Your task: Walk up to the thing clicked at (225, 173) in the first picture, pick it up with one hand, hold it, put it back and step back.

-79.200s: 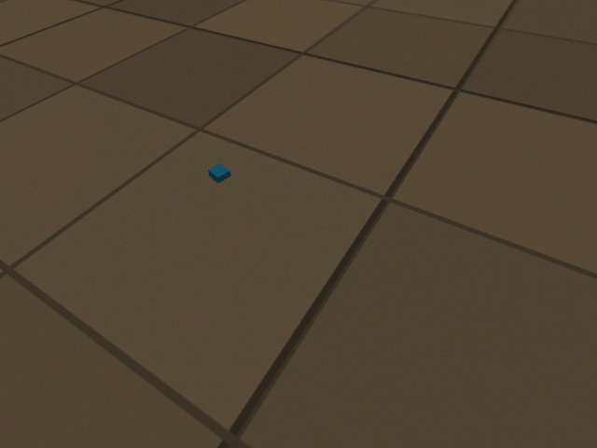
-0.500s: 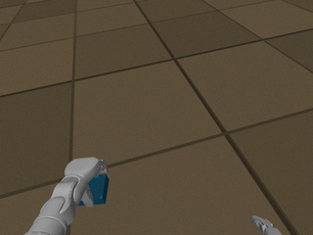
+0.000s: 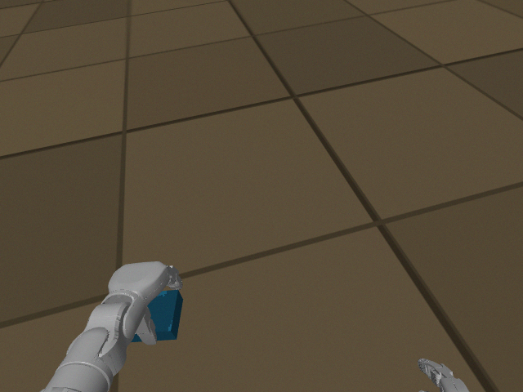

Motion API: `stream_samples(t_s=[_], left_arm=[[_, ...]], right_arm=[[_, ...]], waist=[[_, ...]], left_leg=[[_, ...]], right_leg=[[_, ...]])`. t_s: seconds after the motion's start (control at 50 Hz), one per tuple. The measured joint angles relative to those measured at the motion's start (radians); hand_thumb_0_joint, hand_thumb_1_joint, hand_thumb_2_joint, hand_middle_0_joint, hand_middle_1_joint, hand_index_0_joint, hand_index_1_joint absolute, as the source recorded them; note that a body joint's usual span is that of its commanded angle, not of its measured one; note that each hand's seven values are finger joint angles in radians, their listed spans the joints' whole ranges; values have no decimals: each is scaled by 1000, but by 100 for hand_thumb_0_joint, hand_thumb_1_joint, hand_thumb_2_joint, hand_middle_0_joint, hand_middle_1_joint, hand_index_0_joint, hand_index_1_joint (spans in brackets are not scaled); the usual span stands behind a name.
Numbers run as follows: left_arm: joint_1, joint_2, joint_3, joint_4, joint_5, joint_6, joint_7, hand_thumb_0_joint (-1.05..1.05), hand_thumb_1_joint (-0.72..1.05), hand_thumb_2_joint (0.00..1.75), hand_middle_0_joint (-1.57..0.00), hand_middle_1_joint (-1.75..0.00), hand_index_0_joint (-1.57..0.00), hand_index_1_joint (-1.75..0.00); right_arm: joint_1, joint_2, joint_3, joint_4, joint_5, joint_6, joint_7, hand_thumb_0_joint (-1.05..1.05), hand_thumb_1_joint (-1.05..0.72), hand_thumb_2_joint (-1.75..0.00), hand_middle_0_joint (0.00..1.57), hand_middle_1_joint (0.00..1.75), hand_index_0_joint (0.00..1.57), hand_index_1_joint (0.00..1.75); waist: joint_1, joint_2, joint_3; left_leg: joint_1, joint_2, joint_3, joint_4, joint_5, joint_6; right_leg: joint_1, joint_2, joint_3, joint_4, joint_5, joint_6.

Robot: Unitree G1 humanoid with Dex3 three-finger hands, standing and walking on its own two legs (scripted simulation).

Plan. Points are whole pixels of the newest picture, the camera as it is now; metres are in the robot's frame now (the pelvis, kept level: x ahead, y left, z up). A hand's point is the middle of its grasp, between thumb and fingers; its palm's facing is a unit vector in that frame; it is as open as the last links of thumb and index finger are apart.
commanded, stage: hold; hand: left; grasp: from above
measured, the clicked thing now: (152, 315) +0.30 +0.23 -0.09
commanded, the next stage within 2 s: crouch in 0.10 s
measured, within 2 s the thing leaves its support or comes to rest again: neither
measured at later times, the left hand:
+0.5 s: hand (153, 315) +0.29 +0.23 -0.08, palm faces -0.48 -0.02 -0.88, open 9.9 cm
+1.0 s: hand (189, 321) +0.37 +0.23 -0.32, palm faces -0.43 +0.04 -0.90, open 10.0 cm
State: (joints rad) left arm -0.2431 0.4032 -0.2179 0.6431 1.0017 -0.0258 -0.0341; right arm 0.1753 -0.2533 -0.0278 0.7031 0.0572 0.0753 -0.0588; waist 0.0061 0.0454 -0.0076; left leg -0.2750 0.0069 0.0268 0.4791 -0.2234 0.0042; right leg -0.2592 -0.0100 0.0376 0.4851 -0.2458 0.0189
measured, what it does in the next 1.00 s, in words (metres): lowers itself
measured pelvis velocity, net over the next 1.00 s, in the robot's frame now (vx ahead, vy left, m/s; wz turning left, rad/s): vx -0.06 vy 0.00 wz -0.01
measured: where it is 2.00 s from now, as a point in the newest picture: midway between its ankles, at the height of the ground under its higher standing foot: outside the picture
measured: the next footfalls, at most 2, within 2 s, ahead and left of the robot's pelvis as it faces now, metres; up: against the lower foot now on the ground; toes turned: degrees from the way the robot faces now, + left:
none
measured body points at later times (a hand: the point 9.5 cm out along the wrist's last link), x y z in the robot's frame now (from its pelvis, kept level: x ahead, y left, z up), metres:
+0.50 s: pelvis -0.01 +0.00 -0.01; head +0.03 -0.01 +0.44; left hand +0.31 +0.22 -0.03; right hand +0.13 -0.26 -0.13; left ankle +0.02 +0.12 -0.74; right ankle +0.01 -0.13 -0.74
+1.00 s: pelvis -0.06 +0.00 -0.21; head +0.11 +0.02 +0.21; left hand +0.39 +0.23 -0.27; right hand -0.04 -0.27 -0.33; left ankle +0.02 +0.12 -0.74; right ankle +0.00 -0.13 -0.74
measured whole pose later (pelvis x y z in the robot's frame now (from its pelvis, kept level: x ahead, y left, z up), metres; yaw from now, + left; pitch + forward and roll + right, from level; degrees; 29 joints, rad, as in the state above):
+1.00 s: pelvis -0.06 +0.00 -0.21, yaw -1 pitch +31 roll -3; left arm -0.76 0.49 -0.04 1.25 1.18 -0.07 0.32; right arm 0.28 -0.24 -0.05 0.74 -0.05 0.02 -0.01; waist -0.17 0.05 -0.19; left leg -1.60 0.02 -0.03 1.62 -0.57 0.01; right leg -1.55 0.02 0.00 1.59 -0.59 0.03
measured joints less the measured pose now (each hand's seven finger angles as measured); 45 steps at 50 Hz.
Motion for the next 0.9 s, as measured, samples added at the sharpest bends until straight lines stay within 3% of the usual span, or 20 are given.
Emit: stream_samples(t_s=[0.3,0.46,0.68,0.76,0.9], left_arm=[[-12,-3,-4,24,5,0,5,-1,13,11,-80,-28,-83,-22],[-56,-8,14,154,44,-47,87,-1,11,15,-81,-26,-84,-21],[-271,-4,51,442,173,-84,312,-1,8,18,-82,-26,-85,-22],[-361,11,84,523,185,-69,358,-1,8,19,-82,-27,-84,-23],[-467,55,140,581,181,-47,370,-1,7,23,-80,-28,-83,-24]], right_arm=[[6,0,-6,3,2,8,2,1,-90,-89,21,30,20,30],[2,2,-5,-5,-14,10,15,1,-89,-89,21,30,20,30],[50,-27,-37,-7,-62,-17,54,0,-90,-89,21,30,20,30],[70,-30,-42,4,-75,-27,52,0,-90,-89,21,30,20,30],[102,-10,-40,22,-92,-45,42,1,-90,-89,21,30,20,30]], waist=[[-3,-2,-7],[-26,-22,-8],[-73,-36,-107],[-104,-30,-137],[-151,-7,-175]], left_leg=[[5,-2,-1,-3,-2,2],[-78,-1,-8,59,-18,0],[-622,12,-37,546,-186,-4],[-831,15,-43,728,-242,-2],[-1148,17,-51,993,-313,3]], right_leg=[[7,-2,-1,-6,-1,2],[-74,-1,-7,58,-20,0],[-598,16,-30,521,-184,2],[-803,20,-33,700,-241,4],[-1116,26,-37,961,-312,7]])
